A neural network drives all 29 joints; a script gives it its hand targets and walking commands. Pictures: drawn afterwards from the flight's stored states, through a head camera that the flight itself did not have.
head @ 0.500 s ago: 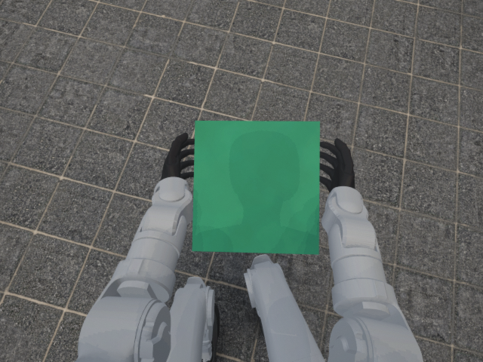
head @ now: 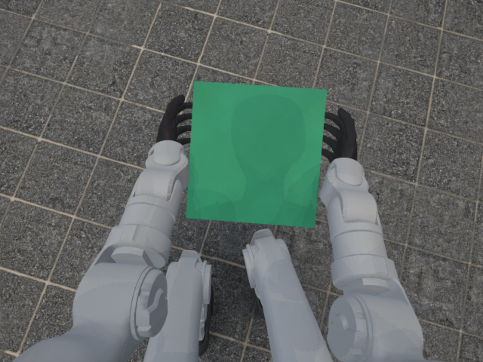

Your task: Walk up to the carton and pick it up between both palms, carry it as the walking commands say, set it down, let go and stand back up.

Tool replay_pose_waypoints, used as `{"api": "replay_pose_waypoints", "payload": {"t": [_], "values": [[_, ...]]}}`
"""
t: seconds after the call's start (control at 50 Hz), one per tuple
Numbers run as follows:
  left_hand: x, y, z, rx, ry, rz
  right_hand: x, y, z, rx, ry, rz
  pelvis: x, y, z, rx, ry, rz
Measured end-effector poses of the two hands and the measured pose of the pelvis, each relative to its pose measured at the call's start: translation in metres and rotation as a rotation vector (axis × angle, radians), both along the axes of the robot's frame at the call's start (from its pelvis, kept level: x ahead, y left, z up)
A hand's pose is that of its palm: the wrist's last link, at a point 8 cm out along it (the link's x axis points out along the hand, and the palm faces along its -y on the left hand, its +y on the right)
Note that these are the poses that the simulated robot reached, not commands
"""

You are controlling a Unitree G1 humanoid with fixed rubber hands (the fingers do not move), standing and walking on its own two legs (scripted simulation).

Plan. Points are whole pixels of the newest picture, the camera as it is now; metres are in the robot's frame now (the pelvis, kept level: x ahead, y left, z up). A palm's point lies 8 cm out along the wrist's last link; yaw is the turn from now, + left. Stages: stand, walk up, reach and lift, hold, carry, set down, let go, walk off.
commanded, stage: set down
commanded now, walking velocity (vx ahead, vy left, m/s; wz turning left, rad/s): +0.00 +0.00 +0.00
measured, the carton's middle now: (254, 157) +0.45 -0.10 -0.18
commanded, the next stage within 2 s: none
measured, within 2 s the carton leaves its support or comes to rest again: neither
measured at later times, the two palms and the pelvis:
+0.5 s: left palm (183, 147) +0.49 +0.04 -0.17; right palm (326, 158) +0.43 -0.23 -0.17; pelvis -0.02 +0.01 -0.07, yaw +1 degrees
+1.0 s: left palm (189, 151) +0.51 +0.03 -0.26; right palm (312, 157) +0.45 -0.24 -0.26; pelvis -0.05 +0.00 -0.13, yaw +2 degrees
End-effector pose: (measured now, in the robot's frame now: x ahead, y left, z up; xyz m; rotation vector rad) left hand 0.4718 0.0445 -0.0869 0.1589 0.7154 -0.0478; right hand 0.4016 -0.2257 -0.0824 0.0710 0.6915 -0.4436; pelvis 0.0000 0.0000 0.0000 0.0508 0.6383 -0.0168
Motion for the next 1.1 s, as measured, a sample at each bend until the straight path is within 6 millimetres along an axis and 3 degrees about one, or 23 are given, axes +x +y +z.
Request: {"api": "replay_pose_waypoints", "payload": {"t": [0.22,0.5,0.66,0.76,0.88,1.1], "values": [[0.008,0.003,-0.040,0.001,0.003,0.020,0.013,0.002,-0.040,-0.008,0.011,0.019,-0.006,0.005,-0.033,-0.008,0.026,0.019],[0.021,-0.008,-0.087,0.000,-0.002,0.018,0.025,-0.008,-0.088,-0.025,0.020,0.020,-0.018,0.011,-0.067,-0.022,-0.014,0.030],[0.029,-0.013,-0.131,-0.003,-0.043,0.018,0.034,-0.013,-0.134,-0.021,-0.020,0.018,-0.039,0.013,-0.080,-0.033,-0.198,0.031],[0.024,-0.015,-0.158,0.002,-0.035,0.034,0.032,-0.016,-0.164,0.033,-0.030,0.007,-0.042,0.010,-0.103,-0.006,-0.169,0.018],[0.025,-0.015,-0.172,0.030,0.008,0.049,0.036,-0.016,-0.177,0.020,0.015,0.028,-0.047,0.003,-0.121,0.028,-0.191,0.014],[0.049,-0.010,-0.181,0.046,0.007,0.010,0.061,-0.014,-0.192,-0.007,0.020,0.085,-0.047,0.000,-0.139,0.022,-0.190,0.023]]}}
